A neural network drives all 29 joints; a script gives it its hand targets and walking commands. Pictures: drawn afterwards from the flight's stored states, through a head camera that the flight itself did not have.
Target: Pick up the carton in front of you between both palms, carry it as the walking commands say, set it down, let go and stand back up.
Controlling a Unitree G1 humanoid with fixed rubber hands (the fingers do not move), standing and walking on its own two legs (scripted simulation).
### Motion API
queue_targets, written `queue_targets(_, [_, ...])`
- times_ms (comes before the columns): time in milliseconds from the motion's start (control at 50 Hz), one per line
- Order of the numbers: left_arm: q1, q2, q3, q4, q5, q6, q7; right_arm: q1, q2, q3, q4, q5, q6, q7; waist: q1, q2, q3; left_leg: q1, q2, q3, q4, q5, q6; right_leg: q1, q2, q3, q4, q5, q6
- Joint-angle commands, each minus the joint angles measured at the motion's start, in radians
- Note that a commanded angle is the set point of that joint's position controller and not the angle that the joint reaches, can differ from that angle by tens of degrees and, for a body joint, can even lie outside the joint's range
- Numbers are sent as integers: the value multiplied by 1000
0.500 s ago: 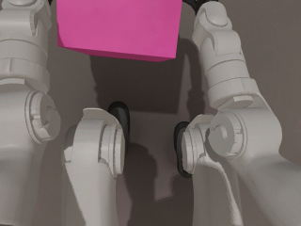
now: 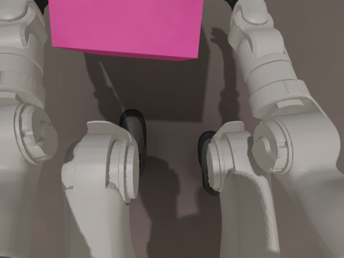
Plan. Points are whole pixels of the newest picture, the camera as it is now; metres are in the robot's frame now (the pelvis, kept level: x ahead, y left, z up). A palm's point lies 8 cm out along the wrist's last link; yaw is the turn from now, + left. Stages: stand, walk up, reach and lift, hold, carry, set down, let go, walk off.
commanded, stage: set down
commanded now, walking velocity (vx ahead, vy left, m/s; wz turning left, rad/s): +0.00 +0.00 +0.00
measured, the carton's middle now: (135, 1) +0.53 +0.13 -0.25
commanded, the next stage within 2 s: let go in 1.18 s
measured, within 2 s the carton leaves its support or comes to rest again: neither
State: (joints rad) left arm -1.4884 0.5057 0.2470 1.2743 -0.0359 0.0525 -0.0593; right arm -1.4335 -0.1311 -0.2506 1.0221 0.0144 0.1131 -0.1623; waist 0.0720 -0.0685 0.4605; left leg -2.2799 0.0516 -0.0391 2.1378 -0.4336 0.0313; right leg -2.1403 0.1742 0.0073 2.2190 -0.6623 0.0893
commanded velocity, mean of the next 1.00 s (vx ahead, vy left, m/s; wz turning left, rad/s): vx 0.00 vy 0.00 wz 0.00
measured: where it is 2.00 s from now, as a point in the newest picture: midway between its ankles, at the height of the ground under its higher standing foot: (173, 165)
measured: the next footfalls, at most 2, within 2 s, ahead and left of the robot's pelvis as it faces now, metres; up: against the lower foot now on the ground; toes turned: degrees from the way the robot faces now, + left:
none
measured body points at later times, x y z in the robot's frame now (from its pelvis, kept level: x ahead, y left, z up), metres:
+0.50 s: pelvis +0.01 +0.00 +0.07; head +0.34 +0.08 +0.35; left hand +0.53 +0.32 -0.06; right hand +0.57 -0.05 -0.06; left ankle +0.15 +0.12 -0.34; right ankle +0.10 -0.12 -0.34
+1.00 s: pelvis +0.03 +0.01 +0.19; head +0.34 +0.09 +0.51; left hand +0.53 +0.34 +0.08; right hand +0.56 -0.06 +0.08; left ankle +0.15 +0.12 -0.34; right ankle +0.10 -0.12 -0.34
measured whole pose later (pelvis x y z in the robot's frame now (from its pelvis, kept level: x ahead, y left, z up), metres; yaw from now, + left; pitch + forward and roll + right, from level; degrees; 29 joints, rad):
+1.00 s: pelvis +0.03 +0.01 +0.19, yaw +3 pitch +44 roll -6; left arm -1.18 0.45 0.28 0.89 0.00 0.20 -0.12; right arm -1.05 -0.07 -0.28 0.64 0.02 0.23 -0.19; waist 0.03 -0.04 0.00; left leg -1.89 -0.01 -0.05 1.47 -0.35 0.03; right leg -1.75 0.09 0.02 1.51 -0.54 0.06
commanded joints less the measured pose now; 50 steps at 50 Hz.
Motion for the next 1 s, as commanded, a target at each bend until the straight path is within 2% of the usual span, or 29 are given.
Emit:
queue_targets(0, [-281, 224, -29, -129, -84, -67, 32, -236, -118, 97, -112, 117, -35, -18, 89, 23, -1156, 761, -10, -11, -90, 318, -3, 278, -59, -61, -184, 255, 2])
queue_targets(60, [-297, 250, -61, -188, -140, -68, 17, -251, -110, 166, -183, 186, -34, -21, 107, 22, -1284, 878, -5, -7, -82, 402, 3, 303, -62, -67, -178, 291, 3])
queue_targets(140, [-252, 258, -80, -213, -163, -36, -1, -229, -129, 179, -269, 205, -14, -41, 105, 40, -1392, 1021, -8, 7, -98, 410, -2, 307, -52, -100, -196, 248, 1])
queue_targets(200, [-224, 248, -86, -242, -155, -4, -7, -198, -134, 144, -321, 183, 10, -63, 86, 71, -1443, 1097, -16, 22, -132, 371, -12, 312, -36, -125, -228, 201, -6])
queue_targets(280, [-224, 222, -80, -348, -119, 49, -10, -159, -126, 75, -385, 129, 52, -90, 46, 142, -1508, 1171, -36, 48, -214, 285, -27, 326, -17, -143, -300, 148, -24])
queue_targets(360, [-192, 175, -52, -355, -59, 90, -14, -95, -107, -6, -317, 59, 85, -91, 7, 184, -1362, 1072, -49, 57, -298, 175, -35, 266, -14, -135, -376, 81, -33])
queue_targets(400, [-162, 143, -41, -338, -32, 93, -20, -65, -90, -39, -281, 30, 85, -78, -8, 183, -1297, 1016, -52, 53, -330, 159, -34, 242, -18, -130, -409, 84, -30])
queue_targets(460, [-118, 115, -23, -322, -7, 87, -26, -34, -66, -59, -266, 6, 73, -60, -11, 170, -1290, 993, -58, 48, -373, 188, -33, 247, -21, -125, -454, 112, -23])
queue_targets(580, [-51, 126, 23, -341, 19, 80, -29, 0, -31, -29, -326, 21, 64, -42, 28, 135, -1376, 1044, -70, 56, -460, 248, -24, 317, -22, -120, -543, 154, -9])
queue_targets(640, [-31, 135, 40, -391, 22, 87, -35, 21, -27, -10, -388, 27, 71, -43, 35, 124, -1457, 1125, -76, 62, -503, 297, -23, 363, -19, -125, -590, 180, -4])
queue_targets(800, [18, 120, 34, -510, 6, 128, -51, 113, -38, -12, -505, 15, 104, -50, -2, 161, -1590, 1396, -90, 48, -630, 438, -35, 414, -17, -140, -734, 238, -2])
queue_targets(880, [49, 102, 35, -513, 19, 135, -57, 162, -29, -25, -506, 9, 106, -37, -12, 180, -1563, 1464, -93, 37, -702, 469, -39, 423, -22, -134, -817, 250, -4])
queue_targets(980, [85, 79, 53, -487, 50, 124, -64, 206, -13, -38, -487, -1, 96, -16, -15, 173, -1506, 1492, -94, 31, -804, 463, -35, 484, -32, -119, -925, 267, 0])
